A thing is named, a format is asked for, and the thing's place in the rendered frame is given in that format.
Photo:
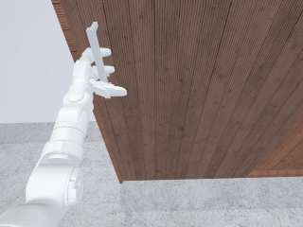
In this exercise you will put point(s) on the left robot forearm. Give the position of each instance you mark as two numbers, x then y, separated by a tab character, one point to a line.
65	146

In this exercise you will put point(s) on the wardrobe door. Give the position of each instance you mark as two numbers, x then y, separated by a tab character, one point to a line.
211	84
287	152

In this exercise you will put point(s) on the handle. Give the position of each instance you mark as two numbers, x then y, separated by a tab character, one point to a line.
93	41

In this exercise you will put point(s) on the robot left upper arm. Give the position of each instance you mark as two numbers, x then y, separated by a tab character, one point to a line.
52	190

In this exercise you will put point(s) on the robot left hand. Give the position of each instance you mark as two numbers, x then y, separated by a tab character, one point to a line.
83	72

